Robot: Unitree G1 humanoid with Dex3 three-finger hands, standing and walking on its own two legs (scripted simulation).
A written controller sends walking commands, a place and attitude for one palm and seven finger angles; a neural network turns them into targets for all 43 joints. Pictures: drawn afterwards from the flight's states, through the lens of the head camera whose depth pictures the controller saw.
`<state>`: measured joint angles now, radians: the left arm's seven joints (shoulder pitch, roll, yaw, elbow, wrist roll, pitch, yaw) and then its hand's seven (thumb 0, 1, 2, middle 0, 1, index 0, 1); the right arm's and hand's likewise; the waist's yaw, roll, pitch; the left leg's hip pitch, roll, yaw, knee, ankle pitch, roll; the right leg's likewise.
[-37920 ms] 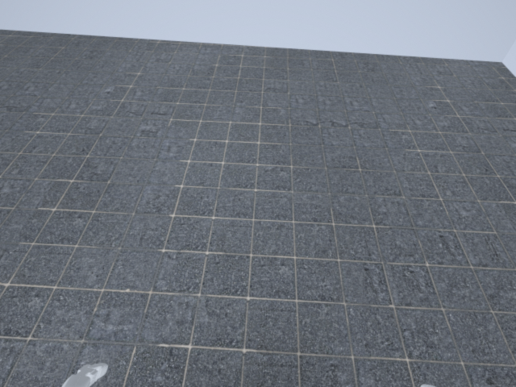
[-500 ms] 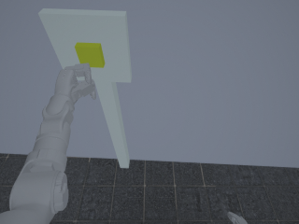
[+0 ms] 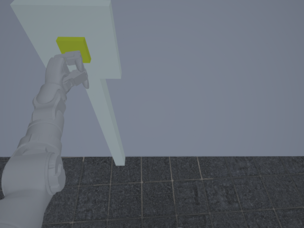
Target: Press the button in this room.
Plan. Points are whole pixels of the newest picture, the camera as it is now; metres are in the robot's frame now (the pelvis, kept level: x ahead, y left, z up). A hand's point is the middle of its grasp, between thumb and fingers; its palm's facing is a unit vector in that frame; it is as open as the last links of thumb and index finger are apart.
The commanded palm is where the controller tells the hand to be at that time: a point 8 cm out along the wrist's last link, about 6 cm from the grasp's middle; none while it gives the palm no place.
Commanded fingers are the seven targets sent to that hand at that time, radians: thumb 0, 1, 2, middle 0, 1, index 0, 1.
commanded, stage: press the button with the knuckle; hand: left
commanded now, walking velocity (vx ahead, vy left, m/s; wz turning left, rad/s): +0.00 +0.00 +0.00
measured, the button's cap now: (75, 49) +0.54 +0.19 +0.18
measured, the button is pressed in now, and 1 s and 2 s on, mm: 3 12 0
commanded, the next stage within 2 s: hold the button down briefly in 0.46 s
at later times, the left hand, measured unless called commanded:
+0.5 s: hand (82, 71) +0.49 +0.17 +0.14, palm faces -0.05 -1.00 -0.02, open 2.9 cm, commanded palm +0.49 +0.22 +0.14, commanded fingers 0.00 0.90 0.90 -1.30 -1.50 -1.30 -1.50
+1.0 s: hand (82, 71) +0.49 +0.17 +0.14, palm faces -0.05 -1.00 -0.03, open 2.9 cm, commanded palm +0.48 +0.21 +0.14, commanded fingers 0.00 0.90 0.90 -1.30 -1.50 -1.30 -1.50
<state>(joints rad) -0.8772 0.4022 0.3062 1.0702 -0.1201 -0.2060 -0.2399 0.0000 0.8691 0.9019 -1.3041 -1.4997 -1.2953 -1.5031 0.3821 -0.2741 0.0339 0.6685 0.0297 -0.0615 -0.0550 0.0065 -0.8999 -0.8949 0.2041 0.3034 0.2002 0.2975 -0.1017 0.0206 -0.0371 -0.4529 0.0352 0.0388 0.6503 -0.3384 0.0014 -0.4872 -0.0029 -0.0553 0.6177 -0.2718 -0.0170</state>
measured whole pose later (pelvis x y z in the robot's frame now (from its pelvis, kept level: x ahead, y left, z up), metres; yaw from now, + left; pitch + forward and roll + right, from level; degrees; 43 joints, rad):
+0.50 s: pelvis -0.02 +0.01 -0.01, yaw +1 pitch +11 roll -1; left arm -1.07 0.48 0.30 1.28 -0.09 -0.26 -0.24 0.00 0.79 0.94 -1.30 -1.50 -1.32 -1.50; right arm 0.40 -0.28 0.05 0.69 0.01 -0.09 -0.05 0.00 -0.90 -0.89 0.20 0.30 0.20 0.30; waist -0.14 0.02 -0.03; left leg -0.58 0.03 0.02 0.71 -0.33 0.01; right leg -0.59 -0.01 -0.07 0.65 -0.25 -0.01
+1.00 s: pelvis -0.03 +0.01 -0.01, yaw +1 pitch +13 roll -1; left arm -1.14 0.52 0.28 1.32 -0.09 -0.25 -0.23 -0.01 0.74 0.97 -1.30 -1.50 -1.36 -1.50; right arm 0.44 -0.30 0.05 0.70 0.00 -0.13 -0.05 0.00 -0.90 -0.89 0.21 0.30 0.20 0.30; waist -0.17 0.02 -0.03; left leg -0.66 0.02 0.01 0.75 -0.32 0.02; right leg -0.66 -0.02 -0.08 0.68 -0.24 -0.01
